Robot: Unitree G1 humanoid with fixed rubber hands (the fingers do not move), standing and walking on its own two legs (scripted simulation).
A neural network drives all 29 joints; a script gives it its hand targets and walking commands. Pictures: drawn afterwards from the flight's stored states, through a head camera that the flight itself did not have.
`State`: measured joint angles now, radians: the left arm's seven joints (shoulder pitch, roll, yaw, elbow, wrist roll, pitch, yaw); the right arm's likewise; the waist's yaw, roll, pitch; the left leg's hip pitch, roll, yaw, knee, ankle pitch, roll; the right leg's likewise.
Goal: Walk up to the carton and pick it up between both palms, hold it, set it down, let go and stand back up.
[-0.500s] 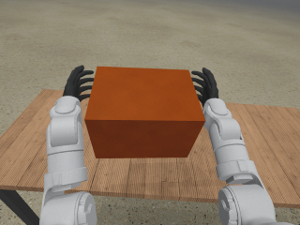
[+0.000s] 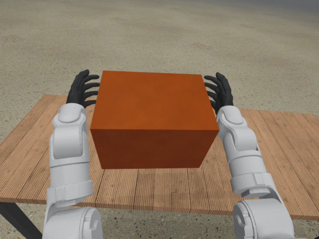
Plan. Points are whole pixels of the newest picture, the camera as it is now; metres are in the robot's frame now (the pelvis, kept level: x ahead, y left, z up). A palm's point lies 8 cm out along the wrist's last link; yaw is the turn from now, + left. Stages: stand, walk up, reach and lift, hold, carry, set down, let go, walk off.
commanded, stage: hold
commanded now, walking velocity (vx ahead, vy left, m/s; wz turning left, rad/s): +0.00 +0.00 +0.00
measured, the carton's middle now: (152, 120) +0.35 +0.00 +0.15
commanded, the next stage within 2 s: none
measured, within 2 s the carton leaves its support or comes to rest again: neither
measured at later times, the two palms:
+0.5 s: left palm (77, 104) +0.35 +0.18 +0.21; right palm (222, 105) +0.35 -0.17 +0.20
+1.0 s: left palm (76, 104) +0.34 +0.18 +0.21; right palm (222, 105) +0.35 -0.17 +0.21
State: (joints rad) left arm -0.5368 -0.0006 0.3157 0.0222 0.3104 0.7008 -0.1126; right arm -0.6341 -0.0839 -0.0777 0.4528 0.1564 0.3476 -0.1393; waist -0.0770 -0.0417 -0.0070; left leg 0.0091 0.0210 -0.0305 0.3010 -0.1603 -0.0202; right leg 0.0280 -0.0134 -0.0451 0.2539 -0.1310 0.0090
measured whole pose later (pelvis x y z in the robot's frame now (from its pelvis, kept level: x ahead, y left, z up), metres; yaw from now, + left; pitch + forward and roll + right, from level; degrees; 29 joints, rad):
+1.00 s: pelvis +0.00 +0.00 +0.00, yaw +0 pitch -8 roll -1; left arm -0.54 0.01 0.31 0.02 0.31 0.70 -0.11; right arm -0.64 -0.08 -0.09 0.45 0.15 0.34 -0.14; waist -0.08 -0.04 0.00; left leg 0.00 0.02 -0.03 0.30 -0.15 -0.02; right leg 0.03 -0.01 -0.05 0.25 -0.13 0.01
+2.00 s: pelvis +0.00 +0.00 +0.00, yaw +0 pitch -8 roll +0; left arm -0.54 0.00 0.32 0.03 0.31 0.70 -0.12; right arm -0.65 -0.08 -0.08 0.46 0.14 0.34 -0.14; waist -0.08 -0.05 0.00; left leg 0.00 0.02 -0.02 0.29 -0.15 -0.02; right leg 0.02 -0.01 -0.05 0.25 -0.13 0.00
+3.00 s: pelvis +0.00 +0.00 +0.00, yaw +1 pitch -8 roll +0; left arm -0.54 0.00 0.32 0.02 0.31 0.70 -0.11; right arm -0.65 -0.08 -0.08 0.46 0.14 0.33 -0.13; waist -0.08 -0.05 0.00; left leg 0.00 0.02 -0.02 0.29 -0.15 -0.02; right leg 0.02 -0.01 -0.05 0.25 -0.13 0.00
